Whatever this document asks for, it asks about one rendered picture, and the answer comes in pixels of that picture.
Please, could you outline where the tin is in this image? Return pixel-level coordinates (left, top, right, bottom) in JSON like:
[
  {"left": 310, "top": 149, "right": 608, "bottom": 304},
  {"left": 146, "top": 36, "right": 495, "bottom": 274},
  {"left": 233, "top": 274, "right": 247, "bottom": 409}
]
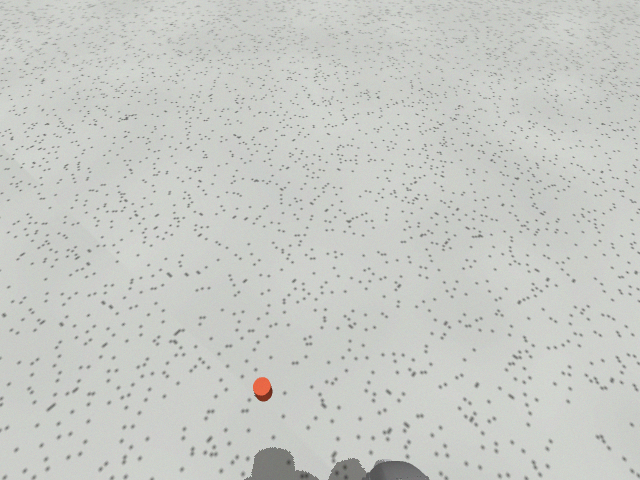
[{"left": 253, "top": 377, "right": 272, "bottom": 401}]

